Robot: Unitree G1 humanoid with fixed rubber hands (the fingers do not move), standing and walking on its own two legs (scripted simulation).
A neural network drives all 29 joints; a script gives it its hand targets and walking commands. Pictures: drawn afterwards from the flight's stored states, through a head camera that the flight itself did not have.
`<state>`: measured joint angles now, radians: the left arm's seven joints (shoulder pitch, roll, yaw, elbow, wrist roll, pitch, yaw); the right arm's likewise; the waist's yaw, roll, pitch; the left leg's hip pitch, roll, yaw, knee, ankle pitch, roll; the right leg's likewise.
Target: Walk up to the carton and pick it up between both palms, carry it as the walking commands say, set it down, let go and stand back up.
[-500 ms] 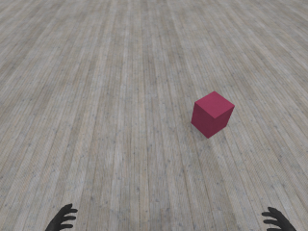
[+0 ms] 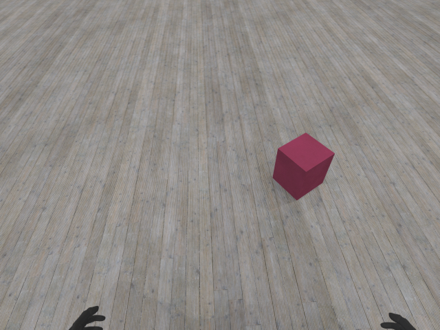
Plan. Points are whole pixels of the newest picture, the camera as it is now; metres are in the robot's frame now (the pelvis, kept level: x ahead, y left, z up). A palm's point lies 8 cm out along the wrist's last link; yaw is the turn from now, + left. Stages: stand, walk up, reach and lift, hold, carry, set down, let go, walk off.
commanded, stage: stand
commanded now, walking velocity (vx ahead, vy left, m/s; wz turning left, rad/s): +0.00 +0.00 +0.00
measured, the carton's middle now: (301, 166) +1.03 -0.37 -0.66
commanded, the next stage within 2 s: walk up in 0.20 s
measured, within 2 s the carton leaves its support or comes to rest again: neither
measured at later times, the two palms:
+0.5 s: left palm out of the picture +0.13 +0.31 -0.09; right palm out of the picture +0.09 -0.35 -0.09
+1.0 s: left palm (128, 259) +0.27 +0.25 -0.10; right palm out of the picture +0.22 -0.42 -0.08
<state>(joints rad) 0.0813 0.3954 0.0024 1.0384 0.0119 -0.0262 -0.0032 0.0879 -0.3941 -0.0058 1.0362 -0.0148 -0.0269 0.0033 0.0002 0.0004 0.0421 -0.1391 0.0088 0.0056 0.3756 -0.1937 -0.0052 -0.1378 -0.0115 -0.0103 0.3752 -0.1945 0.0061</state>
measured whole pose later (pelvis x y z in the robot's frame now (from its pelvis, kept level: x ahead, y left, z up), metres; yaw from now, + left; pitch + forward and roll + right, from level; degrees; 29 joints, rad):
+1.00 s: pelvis +0.17 -0.08 -0.02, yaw -13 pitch -2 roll -1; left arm 0.42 0.49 0.07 0.71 0.01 -0.07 -0.06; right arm 0.25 -0.46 -0.08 0.74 -0.03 -0.08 0.07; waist 0.05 -0.01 0.02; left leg -0.37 0.04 0.06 0.59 -0.25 0.03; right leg -0.19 0.01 0.01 0.61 -0.39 -0.03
